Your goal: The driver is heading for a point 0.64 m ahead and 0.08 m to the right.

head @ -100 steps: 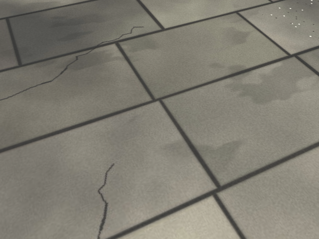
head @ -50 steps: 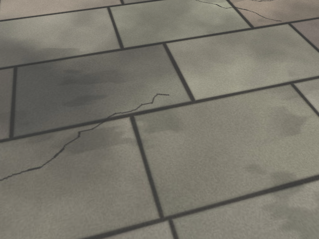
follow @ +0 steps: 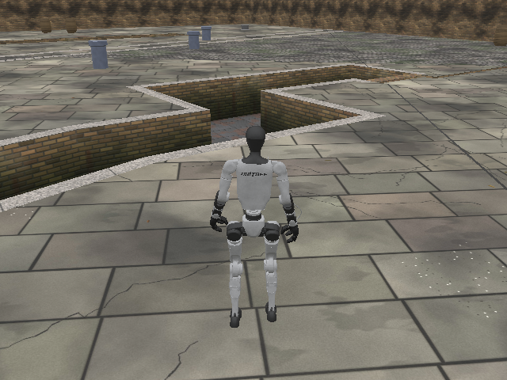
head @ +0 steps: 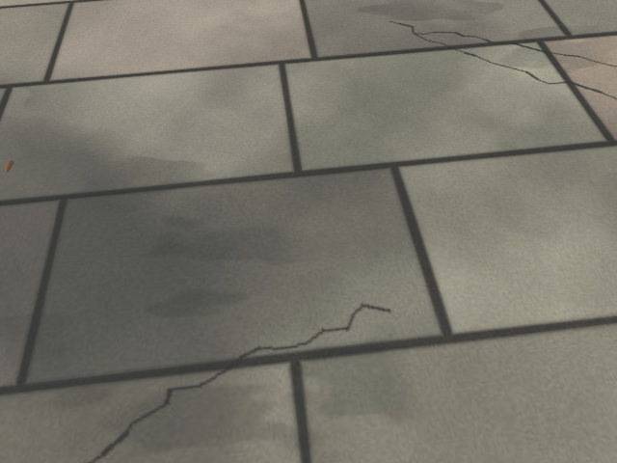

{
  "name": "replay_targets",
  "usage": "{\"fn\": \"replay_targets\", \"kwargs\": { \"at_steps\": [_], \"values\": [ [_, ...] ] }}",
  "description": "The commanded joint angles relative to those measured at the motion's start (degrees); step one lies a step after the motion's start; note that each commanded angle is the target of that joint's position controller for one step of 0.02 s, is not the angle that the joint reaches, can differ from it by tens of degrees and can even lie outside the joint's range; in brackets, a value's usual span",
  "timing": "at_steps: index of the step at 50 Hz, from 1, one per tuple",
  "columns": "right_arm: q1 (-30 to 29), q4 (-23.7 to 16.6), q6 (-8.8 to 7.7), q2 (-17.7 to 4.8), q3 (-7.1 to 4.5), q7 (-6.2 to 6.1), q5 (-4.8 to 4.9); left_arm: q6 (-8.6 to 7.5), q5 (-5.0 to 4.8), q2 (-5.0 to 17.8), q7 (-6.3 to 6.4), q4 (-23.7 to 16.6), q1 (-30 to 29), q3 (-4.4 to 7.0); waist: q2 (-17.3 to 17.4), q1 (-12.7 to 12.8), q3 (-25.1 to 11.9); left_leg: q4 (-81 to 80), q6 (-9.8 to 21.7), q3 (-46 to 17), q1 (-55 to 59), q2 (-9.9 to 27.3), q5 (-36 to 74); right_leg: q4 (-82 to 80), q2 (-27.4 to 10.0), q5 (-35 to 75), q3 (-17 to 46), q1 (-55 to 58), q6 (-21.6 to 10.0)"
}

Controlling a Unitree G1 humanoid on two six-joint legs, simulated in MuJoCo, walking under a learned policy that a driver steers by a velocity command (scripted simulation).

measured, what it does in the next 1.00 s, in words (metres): stands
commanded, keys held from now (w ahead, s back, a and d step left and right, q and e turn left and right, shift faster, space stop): shift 1.00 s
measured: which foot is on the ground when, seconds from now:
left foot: down 0.00-1.00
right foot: down 0.00-1.00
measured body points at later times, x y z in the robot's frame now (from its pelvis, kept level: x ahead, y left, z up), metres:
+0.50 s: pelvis +0.01 -0.01 +0.00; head +0.02 -0.01 +0.45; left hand +0.12 +0.24 -0.13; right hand +0.06 -0.27 -0.15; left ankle -0.02 +0.12 -0.73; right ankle +0.04 -0.12 -0.73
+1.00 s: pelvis +0.01 -0.01 +0.00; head +0.02 -0.01 +0.45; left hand +0.07 +0.24 -0.15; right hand +0.01 -0.25 -0.15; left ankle -0.02 +0.12 -0.73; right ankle +0.04 -0.12 -0.73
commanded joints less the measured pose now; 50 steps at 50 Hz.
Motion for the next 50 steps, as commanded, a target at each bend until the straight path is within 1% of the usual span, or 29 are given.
{"fn": "replay_targets", "kwargs": {
  "at_steps": [1,3,5,10,14,21,31,40,50],
  "values": [
    [1.5,-1.1,-0.39,-6.1,-1.56,-0.59,0.35,-1.14,-0.34,7.3,0.2,-2.0,-0.3,1.84,-3.6,0.4,-3.9,-3.4,0.4,-1.9,-2.0,2.5,8.9,-4.4,-4.2,14.4,4.7,7.9,-3.3],
    [1.2,-0.2,-0.36,-5.9,-1.67,-0.72,0.51,-1.14,-0.48,7.3,0.26,-1.2,-0.2,1.94,-2.6,0.6,-4.5,-3.0,0.1,-2.0,-1.4,2.7,10.5,-3.7,-4.0,17.5,4.4,9.0,-3.8],
    [1.1,0.8,-0.05,-5.7,-1.75,-0.91,0.57,-1.01,-0.58,7.2,0.21,-0.4,-0.5,2.02,-1.9,0.6,-4.3,-2.9,-0.1,-1.9,-0.6,2.7,11.1,-3.6,-3.9,18.4,4.3,9.0,-4.2],
    [1.0,3.0,0.8,-5.5,-2.0,-1.43,0.57,-0.74,-0.66,6.8,-0.01,1.8,-1.1,2.17,-1.2,0.3,-3.1,-3.1,-0.2,-1.8,0.8,2.7,10.9,-4.5,-3.3,16.4,3.8,7.9,-4.5],
    [0.8,4.5,0.95,-5.6,-2.12,-1.68,0.58,-0.53,-0.67,6.7,0.04,3.7,-1.2,2.28,-1.1,0.3,-2.2,-3.7,-0.1,-1.8,1.0,2.8,10.3,-5.2,-2.7,13.7,3.3,7.5,-4.3],
    [0.9,6.9,0.52,-5.2,-2.03,-1.78,0.58,0.02,-0.68,6.5,0.46,6.6,-1.3,2.39,-1.1,0.6,-0.6,-4.9,-0.1,-1.5,0.0,2.9,8.0,-6.4,-1.8,8.7,2.6,7.6,-3.7],
    [2.6,9.4,-0.23,-4.0,-1.56,-1.78,0.51,0.51,-0.74,6.1,0.85,10.2,-0.8,2.34,-0.8,0.9,1.1,-6.4,0.1,-1.1,-1.7,2.7,5.1,-7.5,-1.1,3.7,2.1,7.6,-3.1],
    [4.7,10.8,-0.71,-2.8,-1.19,-1.8,0.54,0.68,-0.81,5.4,1.03,12.6,0.4,2.14,-0.4,1.1,1.7,-7.2,0.2,-0.9,-2.5,2.7,4.1,-7.8,-0.7,2.8,1.7,7.7,-2.8],
    [6.9,11.5,-0.95,-1.9,-0.97,-1.83,0.62,0.76,-0.91,4.6,1.16,14.5,2.0,1.87,-0.3,1.2,2.1,-7.6,0.4,-0.7,-2.8,2.6,4.4,-7.6,-0.5,3.7,1.4,7.7,-2.7]
  ]
}}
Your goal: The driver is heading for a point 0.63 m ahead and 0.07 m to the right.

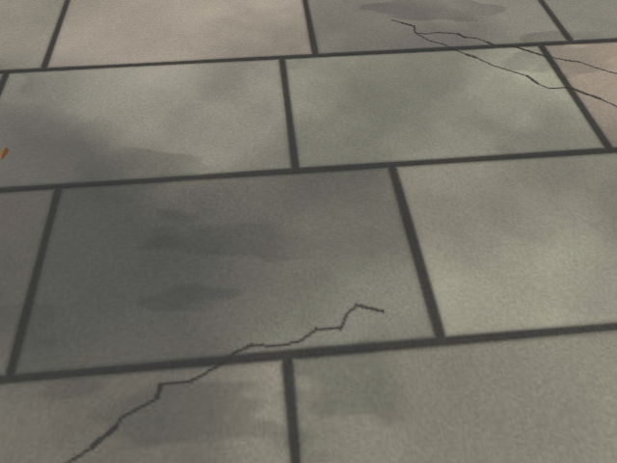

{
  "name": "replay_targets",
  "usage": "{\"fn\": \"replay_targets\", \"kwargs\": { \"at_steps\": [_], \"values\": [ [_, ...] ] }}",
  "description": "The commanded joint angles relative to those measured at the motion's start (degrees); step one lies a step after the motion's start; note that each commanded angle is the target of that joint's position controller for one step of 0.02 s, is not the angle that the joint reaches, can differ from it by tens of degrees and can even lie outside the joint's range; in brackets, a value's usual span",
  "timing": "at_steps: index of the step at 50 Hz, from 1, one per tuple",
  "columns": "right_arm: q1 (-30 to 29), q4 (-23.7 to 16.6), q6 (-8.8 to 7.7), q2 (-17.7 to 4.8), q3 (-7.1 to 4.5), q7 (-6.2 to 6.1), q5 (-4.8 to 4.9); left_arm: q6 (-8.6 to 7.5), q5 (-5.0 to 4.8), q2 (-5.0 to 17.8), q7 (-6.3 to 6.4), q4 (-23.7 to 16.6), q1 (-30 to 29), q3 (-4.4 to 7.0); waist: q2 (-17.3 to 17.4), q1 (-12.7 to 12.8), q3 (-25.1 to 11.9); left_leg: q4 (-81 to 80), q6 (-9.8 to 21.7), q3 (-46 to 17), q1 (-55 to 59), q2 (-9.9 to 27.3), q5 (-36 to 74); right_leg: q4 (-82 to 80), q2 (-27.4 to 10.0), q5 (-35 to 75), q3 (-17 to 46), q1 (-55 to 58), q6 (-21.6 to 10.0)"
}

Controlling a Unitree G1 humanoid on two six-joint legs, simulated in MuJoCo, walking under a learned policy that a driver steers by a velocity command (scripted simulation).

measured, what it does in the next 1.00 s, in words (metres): stands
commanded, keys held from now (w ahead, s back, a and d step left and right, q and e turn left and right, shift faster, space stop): shift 1.00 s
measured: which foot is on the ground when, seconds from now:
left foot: down 0.00-1.00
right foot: down 0.00-1.00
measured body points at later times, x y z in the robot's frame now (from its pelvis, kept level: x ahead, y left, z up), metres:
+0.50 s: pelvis +0.01 +0.00 +0.00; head +0.02 +0.00 +0.45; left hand +0.04 +0.24 -0.15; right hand -0.01 -0.23 -0.16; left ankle -0.03 +0.13 -0.74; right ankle +0.04 -0.11 -0.74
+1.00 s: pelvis +0.01 +0.00 +0.00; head +0.02 +0.01 +0.45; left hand +0.04 +0.24 -0.16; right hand -0.02 -0.22 -0.16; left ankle -0.03 +0.13 -0.74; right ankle +0.04 -0.11 -0.74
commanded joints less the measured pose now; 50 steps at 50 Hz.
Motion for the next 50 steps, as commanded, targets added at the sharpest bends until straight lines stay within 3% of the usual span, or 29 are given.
{"fn": "replay_targets", "kwargs": {
  "at_steps": [1,50],
  "values": [
    [3.7,-0.8,-0.35,-5.2,-0.77,-0.16,0.03,-0.44,-0.03,5.5,0.19,-1.4,0.6,0.82,0.7,0.0,0.1,-6.1,1.2,-0.4,-6.0,0.9,4.8,-4.9,-2.0,3.2,1.9,4.0,-1.8],
    [9.3,-1.1,-0.65,-3.0,-0.76,-0.19,0.24,-0.55,-0.28,3.7,0.5,0.6,5.1,0.3,0.6,0.0,0.9,-6.2,1.4,-0.1,-6.3,0.6,6.1,-4.0,-1.9,5.9,1.6,4.0,-1.5]
  ]
}}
